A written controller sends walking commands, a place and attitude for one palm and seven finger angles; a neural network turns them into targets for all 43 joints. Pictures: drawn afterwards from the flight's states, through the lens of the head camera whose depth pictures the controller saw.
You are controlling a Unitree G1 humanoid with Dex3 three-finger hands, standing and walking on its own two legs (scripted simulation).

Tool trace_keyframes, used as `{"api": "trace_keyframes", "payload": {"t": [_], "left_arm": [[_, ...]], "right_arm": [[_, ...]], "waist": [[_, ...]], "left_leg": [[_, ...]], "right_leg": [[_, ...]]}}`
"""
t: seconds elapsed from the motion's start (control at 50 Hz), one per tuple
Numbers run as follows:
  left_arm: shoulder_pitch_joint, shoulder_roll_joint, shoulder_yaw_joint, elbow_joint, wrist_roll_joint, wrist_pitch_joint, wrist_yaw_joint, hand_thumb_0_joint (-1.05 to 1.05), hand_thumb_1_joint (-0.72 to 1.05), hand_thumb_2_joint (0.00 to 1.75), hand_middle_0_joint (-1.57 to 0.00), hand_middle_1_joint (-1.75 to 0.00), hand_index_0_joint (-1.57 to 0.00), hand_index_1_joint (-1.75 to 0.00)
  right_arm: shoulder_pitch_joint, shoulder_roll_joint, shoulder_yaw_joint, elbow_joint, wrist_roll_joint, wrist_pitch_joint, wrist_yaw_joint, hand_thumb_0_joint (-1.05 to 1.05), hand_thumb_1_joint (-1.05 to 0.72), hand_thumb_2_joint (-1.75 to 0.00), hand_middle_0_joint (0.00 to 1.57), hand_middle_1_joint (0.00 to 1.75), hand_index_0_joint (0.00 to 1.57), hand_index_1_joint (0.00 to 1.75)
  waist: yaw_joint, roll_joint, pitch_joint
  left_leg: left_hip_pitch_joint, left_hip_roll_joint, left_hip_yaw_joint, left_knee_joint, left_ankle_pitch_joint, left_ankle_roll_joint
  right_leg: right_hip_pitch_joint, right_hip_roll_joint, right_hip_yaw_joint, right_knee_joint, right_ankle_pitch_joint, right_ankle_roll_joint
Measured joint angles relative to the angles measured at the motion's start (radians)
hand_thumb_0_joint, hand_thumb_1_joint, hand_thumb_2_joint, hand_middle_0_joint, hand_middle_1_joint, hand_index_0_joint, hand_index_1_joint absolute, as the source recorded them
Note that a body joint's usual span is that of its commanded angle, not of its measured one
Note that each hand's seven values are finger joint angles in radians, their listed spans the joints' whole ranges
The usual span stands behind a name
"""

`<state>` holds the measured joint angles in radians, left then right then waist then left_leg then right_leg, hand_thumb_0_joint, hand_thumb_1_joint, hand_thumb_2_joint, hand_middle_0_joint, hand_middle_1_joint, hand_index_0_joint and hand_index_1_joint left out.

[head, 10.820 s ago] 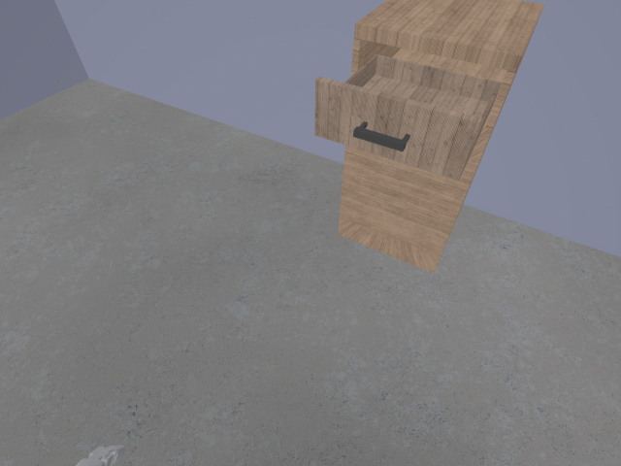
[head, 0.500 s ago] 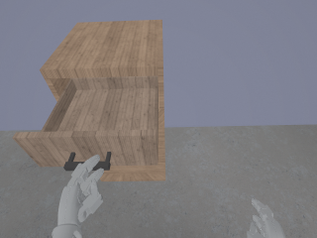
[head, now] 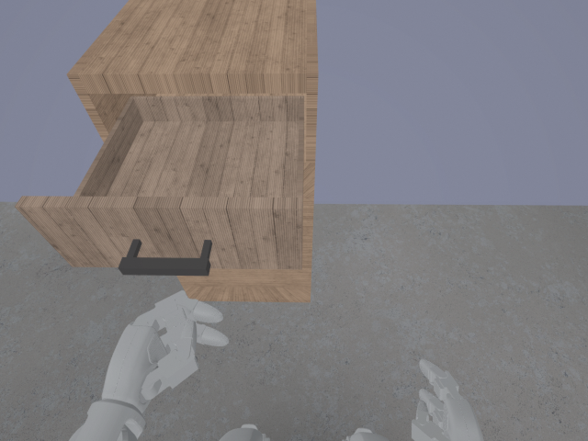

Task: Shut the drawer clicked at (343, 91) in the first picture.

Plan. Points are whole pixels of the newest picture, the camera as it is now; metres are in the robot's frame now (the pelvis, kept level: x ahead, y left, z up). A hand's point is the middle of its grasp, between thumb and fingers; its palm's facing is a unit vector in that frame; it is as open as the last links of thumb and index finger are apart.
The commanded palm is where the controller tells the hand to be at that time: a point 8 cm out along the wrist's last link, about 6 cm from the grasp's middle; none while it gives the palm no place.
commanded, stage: raise the hand and make a fist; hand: left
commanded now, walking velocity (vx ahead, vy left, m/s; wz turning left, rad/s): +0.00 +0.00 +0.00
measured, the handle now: (168, 256) +0.36 +0.21 +0.04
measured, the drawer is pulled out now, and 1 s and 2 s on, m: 0.27 0.27 0.27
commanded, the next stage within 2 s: bring the fist close to the handle in 1.12 s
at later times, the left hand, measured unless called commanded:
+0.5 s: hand (148, 350) +0.20 +0.16 +0.12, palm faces +0.08 -0.99 -0.06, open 3.1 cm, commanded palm +0.15 +0.21 +0.12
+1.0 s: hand (141, 349) +0.20 +0.16 +0.13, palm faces +0.03 -1.00 -0.09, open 3.3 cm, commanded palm +0.15 +0.22 +0.14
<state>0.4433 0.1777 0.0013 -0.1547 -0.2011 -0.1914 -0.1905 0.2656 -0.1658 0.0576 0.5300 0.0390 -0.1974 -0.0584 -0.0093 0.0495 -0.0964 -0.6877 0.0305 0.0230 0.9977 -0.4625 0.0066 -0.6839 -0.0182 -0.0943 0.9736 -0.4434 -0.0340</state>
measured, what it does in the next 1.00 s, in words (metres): stands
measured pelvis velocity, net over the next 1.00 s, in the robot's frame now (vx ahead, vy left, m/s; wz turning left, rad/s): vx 0.04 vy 0.00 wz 0.01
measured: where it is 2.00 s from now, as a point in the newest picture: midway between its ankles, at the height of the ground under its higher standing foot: outside the picture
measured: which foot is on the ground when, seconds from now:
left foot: down 0.00-1.00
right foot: down 0.00-1.00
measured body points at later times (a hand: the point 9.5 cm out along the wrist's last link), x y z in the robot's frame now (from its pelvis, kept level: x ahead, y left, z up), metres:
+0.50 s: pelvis +0.03 +0.01 +0.01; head +0.04 +0.00 +0.46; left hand +0.19 +0.21 +0.13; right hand +0.24 -0.20 -0.03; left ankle +0.02 +0.11 -0.68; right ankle +0.03 -0.10 -0.68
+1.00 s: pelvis +0.04 +0.00 +0.03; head +0.03 -0.02 +0.48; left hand +0.19 +0.21 +0.14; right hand +0.23 -0.23 -0.03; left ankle +0.02 +0.11 -0.68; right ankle +0.03 -0.10 -0.68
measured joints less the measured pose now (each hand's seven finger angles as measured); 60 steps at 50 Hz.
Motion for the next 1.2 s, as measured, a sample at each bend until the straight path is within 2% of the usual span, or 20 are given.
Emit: {"api": "trace_keyframes", "payload": {"t": [0.06,0.12,0.18,0.24,0.28,0.34,0.48,0.68,0.82,0.9,0.98,1.1,1.2], "left_arm": [[0.092,-0.020,0.037,-0.057,-0.011,0.001,0.086,0.02,0.90,0.90,-0.87,-1.02,-0.87,-1.02],[0.176,-0.021,0.067,-0.118,0.005,-0.072,0.142,0.02,0.90,0.90,-0.93,-1.09,-0.93,-1.08],[0.229,-0.015,0.059,-0.159,0.017,-0.146,0.137,0.02,0.90,0.90,-0.98,-1.15,-0.98,-1.15],[0.243,-0.016,0.010,-0.180,0.022,-0.172,0.094,0.02,0.90,0.90,-1.04,-1.22,-1.04,-1.21],[0.238,-0.013,-0.026,-0.191,0.030,-0.164,0.072,0.02,0.90,0.90,-1.08,-1.26,-1.09,-1.26],[0.222,-0.004,-0.048,-0.207,0.046,-0.133,0.075,0.02,0.90,0.90,-1.15,-1.33,-1.15,-1.32],[0.218,-0.015,-0.002,-0.259,0.033,-0.054,0.120,0.02,0.89,0.90,-1.29,-1.48,-1.29,-1.47],[0.256,0.013,0.014,-0.305,0.015,0.013,0.052,0.02,0.90,0.90,-1.38,-1.58,-1.38,-1.58],[0.231,0.021,0.078,-0.292,-0.024,0.005,0.043,0.02,0.89,0.90,-1.40,-1.60,-1.40,-1.59],[0.214,0.011,0.077,-0.258,-0.032,0.012,0.017,0.02,0.90,0.90,-1.40,-1.60,-1.40,-1.59],[0.216,0.028,0.084,-0.233,-0.029,0.020,0.004,0.02,0.90,0.90,-1.40,-1.60,-1.40,-1.59],[0.219,0.041,0.133,-0.216,-0.055,-0.014,0.009,0.02,0.89,0.90,-1.40,-1.60,-1.40,-1.59],[0.185,0.026,0.128,-0.190,-0.064,-0.030,-0.013,0.02,0.90,0.90,-1.40,-1.60,-1.40,-1.59]], "right_arm": [[0.040,-0.008,-0.028,0.013,-0.002,0.005,-0.001,0.01,-0.90,-0.90,0.20,0.30,0.21,0.30],[0.059,-0.032,-0.056,0.025,-0.011,-0.007,0.007,0.01,-0.90,-0.90,0.20,0.30,0.21,0.30],[0.050,-0.070,-0.073,0.025,-0.015,-0.028,0.018,0.01,-0.90,-0.90,0.20,0.30,0.20,0.30],[0.021,-0.099,-0.080,0.014,-0.013,-0.052,0.019,0.02,-0.90,-0.90,0.20,0.30,0.20,0.30],[0.000,-0.104,-0.082,0.000,-0.011,-0.062,0.015,0.02,-0.90,-0.90,0.20,0.30,0.20,0.30],[-0.028,-0.088,-0.077,-0.026,-0.009,-0.060,0.009,0.01,-0.90,-0.90,0.19,0.30,0.20,0.30],[-0.046,-0.036,-0.040,-0.067,-0.004,-0.029,0.015,0.01,-0.90,-0.90,0.20,0.30,0.20,0.30],[-0.031,-0.040,-0.013,-0.044,-0.001,-0.027,0.015,0.01,-0.90,-0.90,0.20,0.30,0.21,0.30],[-0.014,-0.058,-0.023,0.000,0.007,-0.056,0.006,0.01,-0.90,-0.90,0.20,0.30,0.20,0.30],[-0.010,-0.069,-0.029,0.017,0.009,-0.074,0.002,0.01,-0.90,-0.90,0.20,0.30,0.20,0.30],[-0.008,-0.069,-0.037,0.027,0.010,-0.086,-0.003,0.01,-0.90,-0.90,0.20,0.30,0.20,0.30],[-0.012,-0.070,-0.044,0.040,0.012,-0.109,-0.005,0.01,-0.90,-0.90,0.20,0.30,0.20,0.30],[-0.024,-0.078,-0.037,0.051,0.011,-0.133,-0.005,0.01,-0.90,-0.90,0.20,0.30,0.20,0.30]], "waist": [[-0.005,-0.013,-0.003],[0.003,-0.025,-0.004],[0.009,-0.020,0.003],[0.013,-0.008,0.011],[0.016,-0.003,0.009],[0.021,-0.004,0.000],[0.039,-0.001,-0.023],[0.054,0.010,-0.010],[0.048,0.016,-0.001],[0.042,0.014,0.002],[0.039,0.005,0.002],[0.041,0.006,0.008],[0.047,0.015,0.014]], "left_leg": [[0.045,-0.001,0.018,-0.044,0.006,0.004],[0.056,-0.003,0.016,-0.050,0.002,0.006],[0.042,-0.006,0.001,-0.028,-0.009,0.009],[0.030,-0.010,-0.009,-0.008,-0.018,0.014],[0.029,-0.013,-0.009,-0.005,-0.021,0.017],[0.044,-0.015,-0.003,-0.014,-0.022,0.018],[0.119,-0.015,0.000,-0.067,-0.018,0.014],[0.194,-0.013,-0.014,-0.126,-0.002,0.007],[0.229,-0.009,-0.019,-0.161,0.013,0.000],[0.240,-0.008,-0.017,-0.178,0.022,-0.003],[0.251,-0.004,-0.012,-0.195,0.030,-0.007],[0.263,0.001,-0.017,-0.203,0.034,-0.012],[0.261,0.000,-0.022,-0.204,0.039,-0.010]], "right_leg": [[0.035,0.001,0.018,-0.035,0.008,0.005],[0.048,0.000,0.016,-0.043,0.004,0.008],[0.047,-0.004,0.001,-0.035,-0.006,0.011],[0.045,-0.008,-0.009,-0.026,-0.012,0.016],[0.045,-0.011,-0.009,-0.023,-0.015,0.019],[0.055,-0.013,-0.002,-0.026,-0.017,0.021],[0.126,-0.010,0.001,-0.073,-0.015,0.020],[0.209,-0.004,-0.014,-0.140,0.000,0.015],[0.245,0.002,-0.019,-0.174,0.012,0.009],[0.252,0.004,-0.017,-0.187,0.019,0.007],[0.258,0.009,-0.012,-0.198,0.026,0.003],[0.273,0.015,-0.016,-0.212,0.032,-0.002],[0.277,0.014,-0.022,-0.219,0.038,0.000]]}}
